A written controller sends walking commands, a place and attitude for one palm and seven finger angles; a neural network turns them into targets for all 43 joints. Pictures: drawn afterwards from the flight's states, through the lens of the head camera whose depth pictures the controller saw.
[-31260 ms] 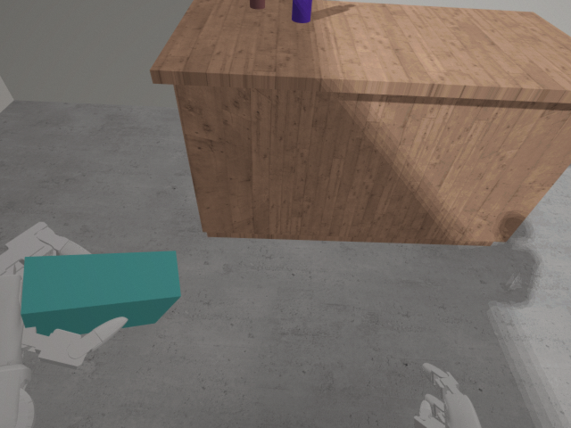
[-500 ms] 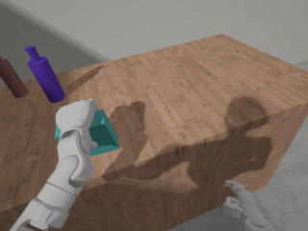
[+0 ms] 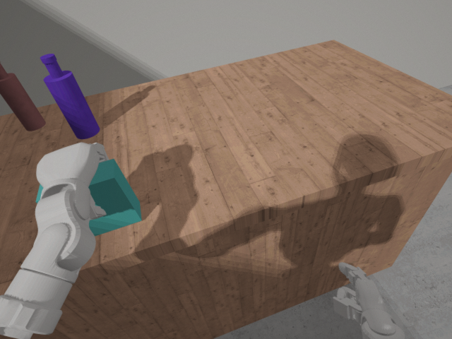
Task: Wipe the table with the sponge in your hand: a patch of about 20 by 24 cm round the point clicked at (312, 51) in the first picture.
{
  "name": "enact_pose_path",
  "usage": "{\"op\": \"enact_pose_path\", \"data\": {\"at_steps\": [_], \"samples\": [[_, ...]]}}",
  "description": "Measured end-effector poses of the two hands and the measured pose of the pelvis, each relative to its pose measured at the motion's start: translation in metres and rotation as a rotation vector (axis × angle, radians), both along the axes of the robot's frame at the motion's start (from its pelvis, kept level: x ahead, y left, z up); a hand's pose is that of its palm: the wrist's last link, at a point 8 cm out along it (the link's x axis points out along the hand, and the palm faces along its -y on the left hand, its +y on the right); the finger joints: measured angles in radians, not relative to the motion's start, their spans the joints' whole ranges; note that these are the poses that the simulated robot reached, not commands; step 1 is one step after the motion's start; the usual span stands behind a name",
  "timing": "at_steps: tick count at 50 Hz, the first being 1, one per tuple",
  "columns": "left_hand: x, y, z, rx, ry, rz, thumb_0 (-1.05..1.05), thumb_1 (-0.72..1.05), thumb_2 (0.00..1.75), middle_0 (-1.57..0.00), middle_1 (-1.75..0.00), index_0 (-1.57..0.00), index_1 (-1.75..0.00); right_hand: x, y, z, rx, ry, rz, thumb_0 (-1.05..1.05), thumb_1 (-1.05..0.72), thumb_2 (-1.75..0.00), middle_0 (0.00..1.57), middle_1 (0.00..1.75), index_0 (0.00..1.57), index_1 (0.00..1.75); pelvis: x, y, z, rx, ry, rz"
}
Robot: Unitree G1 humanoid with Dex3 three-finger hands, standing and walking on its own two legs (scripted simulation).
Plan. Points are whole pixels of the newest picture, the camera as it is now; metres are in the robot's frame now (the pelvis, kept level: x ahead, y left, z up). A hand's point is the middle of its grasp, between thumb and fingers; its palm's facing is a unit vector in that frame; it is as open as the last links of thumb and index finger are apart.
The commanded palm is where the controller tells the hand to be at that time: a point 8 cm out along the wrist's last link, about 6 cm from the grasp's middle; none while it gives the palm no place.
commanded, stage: slide back across to the middle lane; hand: left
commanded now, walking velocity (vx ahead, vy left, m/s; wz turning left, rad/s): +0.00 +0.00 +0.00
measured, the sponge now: (100, 208) +0.30 +0.29 +0.10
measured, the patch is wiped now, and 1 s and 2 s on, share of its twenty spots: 0.95 0.95 0.95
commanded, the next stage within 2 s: wipe forward along the middle lane in 0.06 s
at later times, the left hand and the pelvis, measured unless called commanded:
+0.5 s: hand (77, 180) +0.32 +0.32 +0.15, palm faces +0.03 -0.03 -1.00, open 9.4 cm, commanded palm +0.30 +0.31 +0.21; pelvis -0.01 +0.02 +0.00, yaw +2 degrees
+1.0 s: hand (82, 161) +0.37 +0.34 +0.15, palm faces -0.05 -0.03 -1.00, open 9.4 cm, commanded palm +0.35 +0.34 +0.19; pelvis +0.00 +0.03 +0.01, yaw +1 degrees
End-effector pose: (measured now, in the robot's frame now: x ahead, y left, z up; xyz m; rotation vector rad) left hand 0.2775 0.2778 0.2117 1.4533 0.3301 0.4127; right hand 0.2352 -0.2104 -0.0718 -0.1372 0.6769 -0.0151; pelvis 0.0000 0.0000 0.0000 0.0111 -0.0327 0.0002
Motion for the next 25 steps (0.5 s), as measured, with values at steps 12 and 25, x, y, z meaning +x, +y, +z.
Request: {"op": "enact_pose_path", "data": {"at_steps": [12, 25], "samples": [[-0.011, 0.023, -0.004, 0.021, 0.038, -0.064, -0.01, -0.47, 1.08, -0.78, -1.40, -0.81, -1.40, -0.018, 0.009, -0.005, -0.019, 0.008, 0.002, 0.01, -0.90, -0.90, 0.20, 0.30, 0.20, 0.30, -0.006, 0.009, 0.001, -0.013, -0.007, 0.015], [0.020, 0.034, -0.003, 0.040, 0.041, -0.051, -0.01, -0.48, 1.08, -0.80, -1.39, -0.83, -1.38, -0.032, 0.024, -0.009, -0.020, 0.044, 0.001, 0.01, -0.90, -0.90, 0.20, 0.30, 0.20, 0.30, -0.013, 0.020, 0.005, -0.017, 0.007, 0.027]]}}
